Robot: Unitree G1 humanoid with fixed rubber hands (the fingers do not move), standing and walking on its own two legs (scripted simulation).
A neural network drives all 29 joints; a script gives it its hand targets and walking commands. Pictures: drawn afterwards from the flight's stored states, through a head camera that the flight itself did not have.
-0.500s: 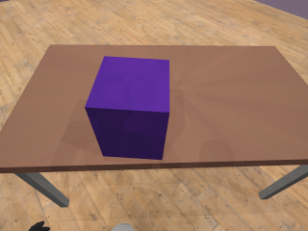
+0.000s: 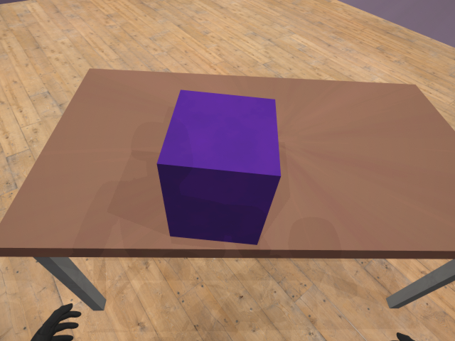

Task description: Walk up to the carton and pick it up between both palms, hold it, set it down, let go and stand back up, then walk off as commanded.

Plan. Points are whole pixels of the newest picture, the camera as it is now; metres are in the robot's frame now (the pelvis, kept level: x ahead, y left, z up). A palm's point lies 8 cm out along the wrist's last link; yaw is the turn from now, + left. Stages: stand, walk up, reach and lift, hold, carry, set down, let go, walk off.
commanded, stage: walk up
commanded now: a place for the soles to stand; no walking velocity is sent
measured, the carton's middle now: (220, 170) +0.46 +0.05 +0.01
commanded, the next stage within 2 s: reach and lift in 0.84 s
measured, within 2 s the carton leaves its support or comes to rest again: neither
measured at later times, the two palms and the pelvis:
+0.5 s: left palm out of the picture +0.12 +0.32 -0.09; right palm out of the picture +0.12 -0.32 -0.08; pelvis +0.00 -0.01 +0.00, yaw +0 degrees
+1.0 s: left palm (60, 327) +0.15 +0.30 -0.09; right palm out of the picture +0.14 -0.31 -0.09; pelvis +0.00 -0.02 +0.00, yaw -1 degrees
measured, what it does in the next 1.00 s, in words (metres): stands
